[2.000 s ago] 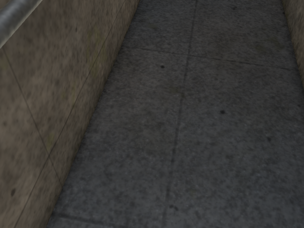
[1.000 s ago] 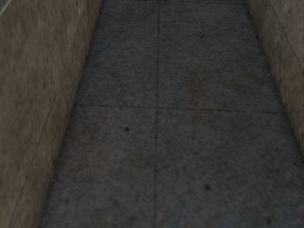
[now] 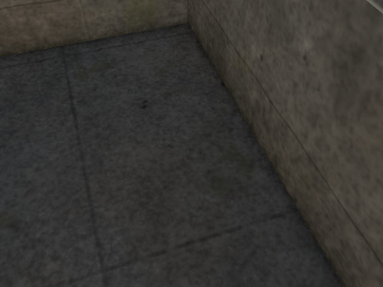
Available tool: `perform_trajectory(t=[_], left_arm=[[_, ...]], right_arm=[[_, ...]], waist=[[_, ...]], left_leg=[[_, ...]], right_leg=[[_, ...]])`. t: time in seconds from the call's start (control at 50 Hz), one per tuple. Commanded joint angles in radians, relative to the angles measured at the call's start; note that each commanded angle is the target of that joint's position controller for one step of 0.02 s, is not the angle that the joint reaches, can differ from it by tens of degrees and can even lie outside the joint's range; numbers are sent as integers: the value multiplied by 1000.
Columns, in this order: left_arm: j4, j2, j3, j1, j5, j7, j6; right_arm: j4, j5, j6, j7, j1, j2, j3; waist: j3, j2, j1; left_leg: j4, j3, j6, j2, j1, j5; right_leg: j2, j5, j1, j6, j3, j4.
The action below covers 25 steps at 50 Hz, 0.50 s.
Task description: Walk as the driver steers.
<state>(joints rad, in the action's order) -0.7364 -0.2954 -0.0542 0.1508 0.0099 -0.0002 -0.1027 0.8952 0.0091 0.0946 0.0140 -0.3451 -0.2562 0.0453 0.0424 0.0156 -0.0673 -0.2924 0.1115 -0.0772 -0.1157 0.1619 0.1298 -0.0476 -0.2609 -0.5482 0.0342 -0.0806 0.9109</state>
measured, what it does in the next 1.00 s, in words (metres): walks ahead, turning left: right foot, then left foot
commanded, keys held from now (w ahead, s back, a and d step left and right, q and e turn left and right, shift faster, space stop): w+q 0.86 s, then w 0.08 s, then w+e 0.06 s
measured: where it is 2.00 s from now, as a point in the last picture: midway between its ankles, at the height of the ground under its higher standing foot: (99, 162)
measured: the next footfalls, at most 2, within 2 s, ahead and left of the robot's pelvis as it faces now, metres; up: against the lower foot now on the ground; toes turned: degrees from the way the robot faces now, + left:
right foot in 0.22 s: +0.30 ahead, -0.14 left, +0.00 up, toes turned +12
left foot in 0.72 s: +0.48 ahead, +0.21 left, +0.00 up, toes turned +28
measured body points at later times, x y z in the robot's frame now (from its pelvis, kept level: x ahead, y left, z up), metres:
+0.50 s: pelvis +0.26 -0.03 +0.00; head +0.29 -0.02 +0.45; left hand +0.20 +0.27 -0.12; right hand +0.51 -0.24 -0.10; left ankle +0.32 +0.16 -0.68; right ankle +0.26 -0.15 -0.75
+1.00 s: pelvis +0.50 +0.15 +0.00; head +0.52 +0.18 +0.45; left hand +0.50 +0.47 -0.10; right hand +0.71 -0.06 -0.10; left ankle +0.44 +0.19 -0.75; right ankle +0.73 +0.06 -0.68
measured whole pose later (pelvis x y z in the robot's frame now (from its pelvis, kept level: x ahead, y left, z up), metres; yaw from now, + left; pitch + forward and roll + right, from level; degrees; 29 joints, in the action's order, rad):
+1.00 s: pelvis +0.50 +0.15 +0.00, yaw +34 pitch +2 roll +0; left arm -0.76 -0.32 -0.04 0.11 0.03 0.00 -0.11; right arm 0.70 0.01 0.06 0.01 -0.36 -0.30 0.05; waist 0.04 0.02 -0.04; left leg -0.28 0.08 -0.09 -0.10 0.13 0.17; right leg -0.10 -0.08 -0.66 0.03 -0.08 0.80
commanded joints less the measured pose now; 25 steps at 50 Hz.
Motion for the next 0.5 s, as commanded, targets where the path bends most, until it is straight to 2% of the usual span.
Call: perform_trajectory(t=[0.02,0.04,0.08,0.1,0.12,0.14,0.16,0.18,0.2,0.22,0.24,0.26,0.28,0.3,0.32,0.34,0.36,0.38,0.4,0.42,0.44,0.46,0.48,0.5], left_arm=[[66,-44,-3,-40,3,-9,0],[80,-51,-5,-75,-2,-10,-3],[94,-78,-7,-121,-11,-4,-7],[96,-63,-3,-133,-15,-4,-14],[95,-86,-5,-144,-12,-1,-21],[93,-98,-6,-133,-8,-8,-31],[100,-116,-10,-151,0,-9,-34],[87,-129,-16,-111,-3,-15,-33],[75,-161,-31,-36,2,-25,-31],[65,-196,-46,84,11,-37,-24],[52,-282,-68,229,22,-41,-13],[2,-266,-70,272,16,-25,-1],[19,-175,-49,234,17,-18,-5],[25,-120,-31,194,14,-17,-7],[27,-97,-21,138,12,-15,-11],[19,-94,-12,104,9,-15,-15],[13,-98,-13,72,-3,-9,-15],[9,-97,-14,38,-3,-3,-12],[1,-96,-16,44,-12,-5,-13],[-8,-95,-16,62,-3,-5,-13],[-13,-126,-29,52,-3,-3,-13],[-19,-134,-34,68,-9,-3,-14],[-40,-148,-41,101,-9,-1,-9],[-45,-156,-42,116,-14,1,-6]], right_arm=[[-81,15,10,-9,58,-176,39],[-83,26,-1,-10,47,-208,48],[-75,17,-12,-14,-2,-190,44],[-77,13,-24,-14,-13,-208,49],[-74,10,-32,-12,-30,-198,48],[-87,5,-37,-14,-14,-197,51],[-89,13,-33,-13,-28,-198,58],[-96,16,-25,-13,-12,-194,58],[-99,20,-18,-14,-10,-172,53],[-110,26,-10,-7,7,-137,40],[-127,44,5,-11,-64,-72,22],[-156,48,11,-11,-98,-94,15],[-136,40,0,-15,-51,-168,31],[-144,35,-15,-22,6,-183,37],[-156,22,-27,-20,35,-174,39],[-164,9,-43,-16,39,-162,42],[-178,6,-61,-14,22,-146,45],[-205,8,-64,-7,69,-132,43],[-229,14,-67,0,95,-112,36],[-240,10,-69,9,118,-98,32],[-243,22,-64,10,109,-86,24],[-246,18,-63,16,122,-88,22],[-269,22,-57,21,156,-76,12],[-284,19,-54,23,172,-66,10]], waist=[[-25,-87,23],[-19,-102,13],[-12,-97,-12],[3,-144,0],[-2,-131,-9],[12,-159,13],[21,-144,13],[8,-138,48],[-37,-105,89],[-135,-59,159],[-287,150,181],[-307,356,150],[-192,218,165],[-114,112,167],[-58,60,139],[-12,51,109],[-7,67,72],[1,99,63],[4,106,69],[-6,101,81],[-17,115,65],[-23,87,82],[-29,38,93],[-13,28,99]], left_leg=[[89,204,-136,203,67,-169],[98,211,-131,197,92,-141],[89,245,-120,208,103,-63],[63,264,-133,221,85,-46],[42,287,-131,231,71,-43],[6,324,-123,233,64,-6],[-10,353,-119,240,65,25],[-48,357,-103,232,63,21],[-109,350,-73,202,72,-45],[-299,280,-44,152,131,-46],[-625,133,26,10,376,209],[-837,71,32,41,589,487],[-928,91,36,97,644,429],[-965,70,39,126,629,328],[-941,59,48,149,605,244],[-903,73,54,162,566,193],[-881,67,64,185,508,177],[-864,16,68,201,530,166],[-834,-3,71,208,548,137],[-784,-10,79,211,544,94],[-736,-26,92,219,541,71],[-680,-26,99,233,531,21],[-626,-43,93,231,520,-11],[-581,-46,90,225,515,-39]], right_leg=[[31,139,68,21,35,-227],[39,210,106,16,34,-285],[55,296,149,10,22,-335],[56,291,142,2,17,-370],[58,288,159,-11,12,-387],[51,249,178,-14,-7,-425],[51,224,204,-11,-14,-441],[48,217,266,-19,-9,-472],[40,207,388,-34,-3,-496],[-66,142,566,-80,-79,-476],[-272,4,876,-181,-374,-506],[-395,-153,911,-256,-665,-592],[-354,-213,814,-228,-601,-620],[-323,-155,714,-186,-468,-636],[-273,-23,620,-172,-358,-658],[-248,83,538,-164,-295,-688],[-226,146,473,-154,-225,-706],[-199,175,446,-163,-148,-724],[-198,191,442,-175,-108,-739],[-193,239,436,-196,-66,-756],[-194,291,450,-217,-33,-758],[-196,295,457,-220,3,-765],[-198,298,469,-223,20,-764],[-209,334,471,-226,47,-766]])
